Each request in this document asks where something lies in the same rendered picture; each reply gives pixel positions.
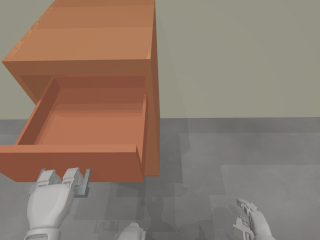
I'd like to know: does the robot left forearm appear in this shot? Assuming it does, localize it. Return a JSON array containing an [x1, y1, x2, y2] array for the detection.
[[24, 226, 61, 240]]

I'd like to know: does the left robot shin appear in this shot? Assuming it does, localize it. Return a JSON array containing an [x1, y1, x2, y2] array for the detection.
[[129, 223, 139, 227]]

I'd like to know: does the handle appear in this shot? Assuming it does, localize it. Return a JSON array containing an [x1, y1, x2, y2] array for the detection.
[[28, 168, 92, 198]]

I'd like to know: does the robot left hand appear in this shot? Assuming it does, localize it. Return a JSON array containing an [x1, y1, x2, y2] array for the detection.
[[27, 167, 84, 230]]

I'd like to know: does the drawer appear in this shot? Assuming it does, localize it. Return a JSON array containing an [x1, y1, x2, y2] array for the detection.
[[0, 74, 149, 182]]

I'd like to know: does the robot left thigh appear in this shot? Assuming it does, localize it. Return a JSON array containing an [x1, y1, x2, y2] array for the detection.
[[116, 226, 146, 240]]

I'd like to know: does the cabinet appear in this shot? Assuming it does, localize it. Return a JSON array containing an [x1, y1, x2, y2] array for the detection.
[[1, 0, 160, 177]]

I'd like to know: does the robot right hand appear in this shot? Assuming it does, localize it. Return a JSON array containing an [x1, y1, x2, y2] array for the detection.
[[233, 198, 272, 240]]

